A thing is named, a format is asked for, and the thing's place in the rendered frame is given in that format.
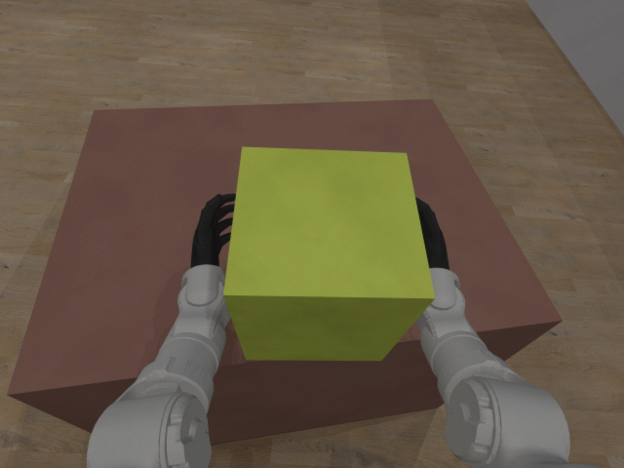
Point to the robot right upper arm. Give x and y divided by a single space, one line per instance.
499 424

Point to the right robot forearm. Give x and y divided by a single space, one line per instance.
452 348

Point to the robot left upper arm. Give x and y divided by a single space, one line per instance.
162 431

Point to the left robot hand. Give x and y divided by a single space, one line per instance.
207 243

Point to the left robot forearm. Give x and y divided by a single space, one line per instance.
190 354

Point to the carton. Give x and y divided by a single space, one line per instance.
326 260

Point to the right robot hand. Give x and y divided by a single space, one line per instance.
433 237

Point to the pedestal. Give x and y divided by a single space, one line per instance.
108 296

